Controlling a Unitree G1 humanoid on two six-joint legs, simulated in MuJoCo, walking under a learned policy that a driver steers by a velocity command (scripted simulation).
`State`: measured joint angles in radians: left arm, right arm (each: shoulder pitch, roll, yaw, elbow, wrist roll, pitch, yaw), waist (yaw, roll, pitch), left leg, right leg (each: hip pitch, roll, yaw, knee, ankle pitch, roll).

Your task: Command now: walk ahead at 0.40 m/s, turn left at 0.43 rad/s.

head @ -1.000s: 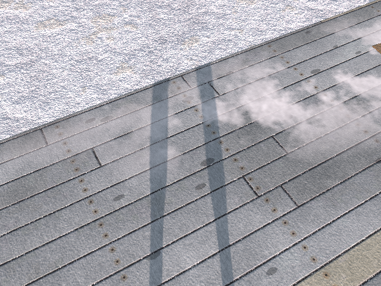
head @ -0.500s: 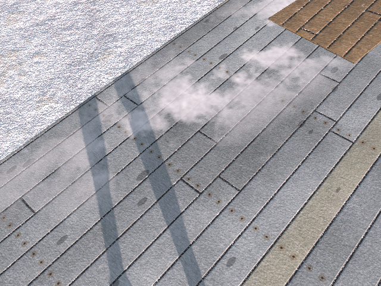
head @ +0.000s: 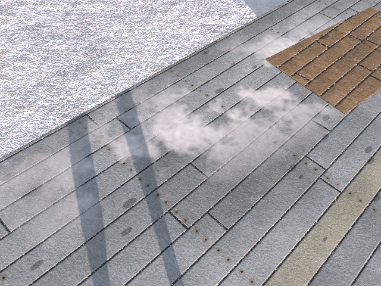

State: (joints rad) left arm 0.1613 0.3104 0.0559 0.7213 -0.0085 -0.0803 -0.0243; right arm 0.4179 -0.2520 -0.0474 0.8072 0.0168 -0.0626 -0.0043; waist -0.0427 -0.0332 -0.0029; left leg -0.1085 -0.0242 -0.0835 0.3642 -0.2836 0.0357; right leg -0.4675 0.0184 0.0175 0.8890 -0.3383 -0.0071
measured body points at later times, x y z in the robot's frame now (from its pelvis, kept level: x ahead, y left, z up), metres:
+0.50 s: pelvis +0.24 -0.03 +0.00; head +0.26 -0.03 +0.45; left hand +0.22 +0.26 -0.12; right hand +0.47 -0.25 -0.09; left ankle +0.28 +0.14 -0.68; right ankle +0.24 -0.15 -0.75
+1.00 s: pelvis +0.49 +0.10 +0.00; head +0.51 +0.11 +0.45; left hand +0.59 +0.39 -0.11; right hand +0.59 -0.17 -0.11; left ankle +0.46 +0.19 -0.75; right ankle +0.61 -0.06 -0.67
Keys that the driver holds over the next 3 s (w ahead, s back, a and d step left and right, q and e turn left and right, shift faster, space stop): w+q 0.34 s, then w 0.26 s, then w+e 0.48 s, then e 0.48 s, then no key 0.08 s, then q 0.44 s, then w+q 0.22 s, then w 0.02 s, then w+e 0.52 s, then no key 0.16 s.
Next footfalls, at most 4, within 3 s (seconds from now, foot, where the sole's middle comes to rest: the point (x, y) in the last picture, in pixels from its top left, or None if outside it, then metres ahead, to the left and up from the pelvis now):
0.24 right None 0.27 -0.14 -0.78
0.72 left None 0.49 0.20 -0.78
1.24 right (179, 212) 0.80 -0.01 -0.78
1.72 left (125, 198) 0.86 0.21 -0.78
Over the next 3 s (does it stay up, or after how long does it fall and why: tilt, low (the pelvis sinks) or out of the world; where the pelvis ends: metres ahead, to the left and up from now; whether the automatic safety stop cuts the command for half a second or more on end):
stays up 1.05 0.14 -0.03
